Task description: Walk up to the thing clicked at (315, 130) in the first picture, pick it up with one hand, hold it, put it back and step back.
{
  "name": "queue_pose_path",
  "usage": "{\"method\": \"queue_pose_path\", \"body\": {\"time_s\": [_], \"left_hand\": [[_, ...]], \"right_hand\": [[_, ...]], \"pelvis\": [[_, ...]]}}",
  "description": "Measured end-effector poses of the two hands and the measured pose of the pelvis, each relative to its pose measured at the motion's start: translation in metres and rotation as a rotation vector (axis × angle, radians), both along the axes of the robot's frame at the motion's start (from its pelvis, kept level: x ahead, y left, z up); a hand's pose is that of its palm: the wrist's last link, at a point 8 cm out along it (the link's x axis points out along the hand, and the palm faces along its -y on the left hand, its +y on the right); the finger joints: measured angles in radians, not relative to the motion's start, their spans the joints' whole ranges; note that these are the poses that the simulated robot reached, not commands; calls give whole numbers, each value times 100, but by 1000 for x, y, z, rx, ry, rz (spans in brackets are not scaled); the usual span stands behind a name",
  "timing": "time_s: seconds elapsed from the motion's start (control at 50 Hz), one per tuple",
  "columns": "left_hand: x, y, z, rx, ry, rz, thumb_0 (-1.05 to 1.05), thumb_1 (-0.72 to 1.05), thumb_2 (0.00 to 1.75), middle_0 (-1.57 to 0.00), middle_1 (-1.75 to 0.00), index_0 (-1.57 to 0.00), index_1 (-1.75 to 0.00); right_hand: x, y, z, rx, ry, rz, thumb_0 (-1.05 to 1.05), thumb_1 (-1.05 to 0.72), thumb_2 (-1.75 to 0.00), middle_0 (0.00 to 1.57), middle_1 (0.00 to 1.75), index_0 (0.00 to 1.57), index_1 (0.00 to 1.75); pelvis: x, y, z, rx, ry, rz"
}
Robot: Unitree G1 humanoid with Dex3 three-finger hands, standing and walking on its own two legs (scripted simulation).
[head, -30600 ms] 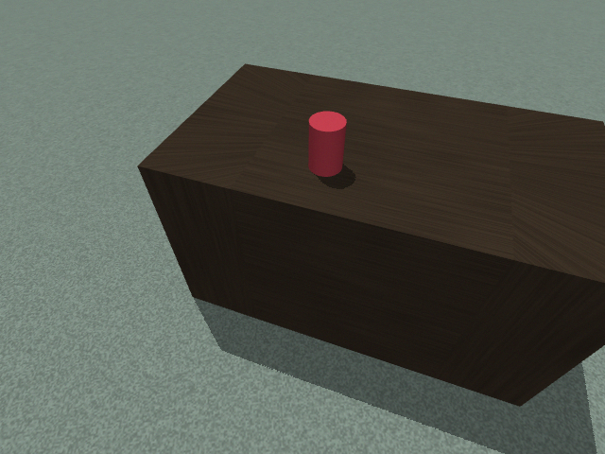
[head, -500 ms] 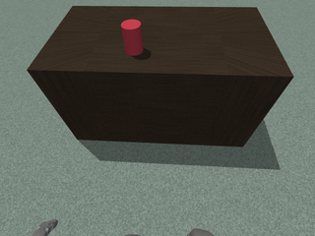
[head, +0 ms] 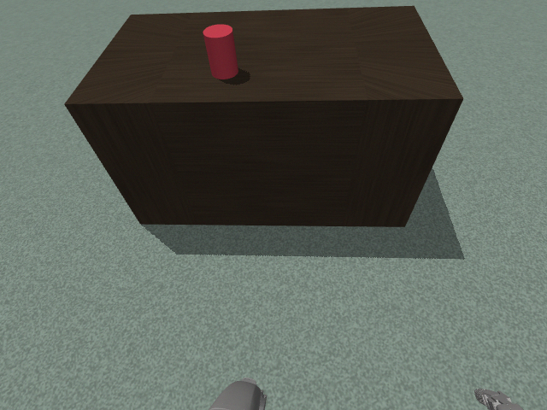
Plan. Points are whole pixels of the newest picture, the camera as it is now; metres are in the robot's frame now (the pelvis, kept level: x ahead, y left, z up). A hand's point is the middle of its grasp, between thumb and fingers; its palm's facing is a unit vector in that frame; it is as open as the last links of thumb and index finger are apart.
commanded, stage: step back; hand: left
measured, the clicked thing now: (221, 52) +1.10 +0.22 -0.04
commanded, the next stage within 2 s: stand in 1.08 s
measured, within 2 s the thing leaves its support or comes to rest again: neither
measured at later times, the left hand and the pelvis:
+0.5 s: hand out of the picture +0.00 +0.27 -0.14, palm faces +0.08 -0.92 -0.39, open 7.4 cm; pelvis -0.04 +0.00 +0.00, yaw +4 degrees
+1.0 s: hand out of the picture +0.07 +0.29 -0.14, palm faces +0.09 -0.93 -0.35, open 7.4 cm; pelvis +0.00 +0.02 +0.01, yaw +4 degrees
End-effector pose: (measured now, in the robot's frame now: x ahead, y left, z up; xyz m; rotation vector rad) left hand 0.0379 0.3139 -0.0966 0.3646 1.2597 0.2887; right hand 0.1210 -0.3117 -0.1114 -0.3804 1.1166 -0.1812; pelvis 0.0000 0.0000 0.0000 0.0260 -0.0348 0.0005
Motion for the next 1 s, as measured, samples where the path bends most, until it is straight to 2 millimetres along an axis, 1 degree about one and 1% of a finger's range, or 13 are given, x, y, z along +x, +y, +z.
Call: {"method": "queue_pose_path", "body": {"time_s": [0.1,0.16,0.22,0.26,0.36,0.44,0.52,0.58,0.64,0.72,0.8,0.92,1.0], "left_hand": [[-30,6,7,25,-42,29,1,90,90,-20,-30,-20,-30],[-43,16,5,28,-79,53,1,90,90,-20,-30,-20,-30],[-55,26,-2,18,-84,70,1,90,90,-20,-30,-20,-30],[-62,26,-5,0,-67,80,1,90,90,-20,-30,-20,-30],[-62,22,-5,-36,-49,65,1,90,90,-20,-30,-20,-30],[-54,12,-6,-39,-55,42,1,90,90,-20,-30,-20,-30],[-45,-1,-6,-37,-90,42,1,90,90,-20,-30,-20,-30],[-42,-6,-2,-43,-111,58,1,90,90,-20,-30,-20,-30],[-39,-3,-1,-48,-109,68,0,90,90,-20,-30,-20,-30],[-31,9,-9,-55,-88,74,0,90,90,-20,-30,-20,-30],[-16,19,-16,-67,-68,77,1,90,90,-20,-30,-20,-30],[9,22,-14,-76,-77,55,1,90,90,-20,-30,-20,-30],[23,22,-9,-72,-90,47,1,90,90,-20,-30,-20,-30]], "right_hand": [[-44,-1,-9,1,85,27,1,-91,-89,20,30,21,30],[-64,5,-13,0,135,48,1,-91,-89,20,30,21,30],[-77,16,-12,4,143,49,1,-91,-89,20,30,21,30],[-83,23,-8,17,121,43,1,-91,-89,20,30,21,30],[-89,29,3,33,74,31,1,-91,-89,21,30,21,30],[-85,20,1,42,55,13,1,-90,-89,21,30,21,31],[-75,11,-4,37,68,8,1,-90,-89,21,30,21,30],[-65,9,-3,28,79,30,1,-91,-89,20,30,21,30],[-55,11,-1,20,85,51,1,-91,-89,20,30,21,30],[-43,19,-1,1,88,57,1,-91,-89,20,30,21,30],[-34,34,1,4,80,44,1,-91,-89,20,30,21,30],[-10,53,6,36,58,44,1,-91,-89,20,30,21,30],[7,60,8,54,24,46,1,-91,-89,21,30,21,30]], "pelvis": [[-22,0,0,-7,-1,45],[-32,4,-4,-16,-3,82],[-41,9,-5,9,-21,93],[-44,13,-3,9,-20,89],[-46,11,5,-5,-18,79],[-43,3,3,-12,-19,61],[-38,-3,1,-39,-22,72],[-33,-2,4,-32,-20,83],[-28,3,6,-30,-14,93],[-20,13,1,-27,-10,106],[-12,21,2,-19,-8,88],[0,24,7,-35,-2,78],[4,25,10,-32,-2,73]]}}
